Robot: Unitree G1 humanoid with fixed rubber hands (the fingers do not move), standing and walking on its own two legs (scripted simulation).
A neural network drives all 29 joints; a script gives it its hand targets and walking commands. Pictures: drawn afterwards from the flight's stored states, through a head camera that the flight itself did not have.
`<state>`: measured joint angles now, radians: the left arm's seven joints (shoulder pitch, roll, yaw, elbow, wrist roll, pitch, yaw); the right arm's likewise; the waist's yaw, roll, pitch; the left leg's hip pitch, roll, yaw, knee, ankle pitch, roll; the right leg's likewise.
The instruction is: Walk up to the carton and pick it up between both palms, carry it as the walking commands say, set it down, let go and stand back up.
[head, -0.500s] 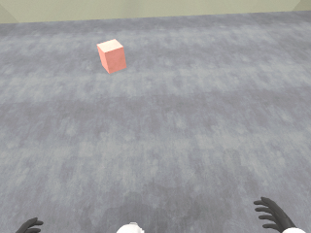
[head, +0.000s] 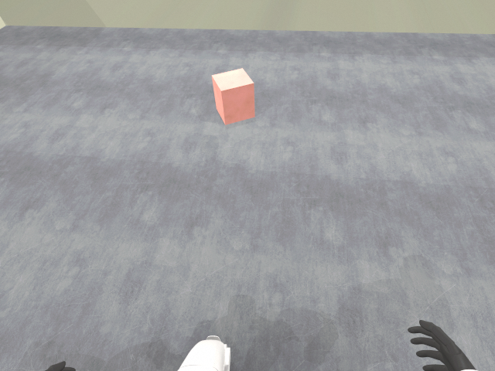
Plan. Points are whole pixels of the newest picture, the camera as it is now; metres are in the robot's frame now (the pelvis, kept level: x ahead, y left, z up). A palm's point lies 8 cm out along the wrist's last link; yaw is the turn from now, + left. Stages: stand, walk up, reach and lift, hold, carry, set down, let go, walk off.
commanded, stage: walk up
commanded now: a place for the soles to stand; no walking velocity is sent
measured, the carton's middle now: (233, 96) +1.76 +0.14 -0.61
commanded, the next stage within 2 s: none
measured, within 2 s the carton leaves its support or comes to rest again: neither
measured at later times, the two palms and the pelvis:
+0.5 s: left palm (63, 312) +0.23 +0.34 -0.06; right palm (412, 268) +0.32 -0.31 -0.10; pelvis +0.17 +0.00 -0.01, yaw +7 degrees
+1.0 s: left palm (85, 226) +0.41 +0.37 -0.06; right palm (381, 202) +0.47 -0.29 -0.08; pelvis +0.33 +0.02 +0.00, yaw +10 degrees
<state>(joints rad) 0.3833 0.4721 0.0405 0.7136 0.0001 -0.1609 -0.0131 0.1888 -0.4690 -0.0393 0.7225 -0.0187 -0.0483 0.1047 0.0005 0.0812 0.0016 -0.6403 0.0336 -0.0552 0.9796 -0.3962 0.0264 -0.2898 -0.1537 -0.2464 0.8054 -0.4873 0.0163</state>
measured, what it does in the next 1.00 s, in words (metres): walks ahead: left foot, then right foot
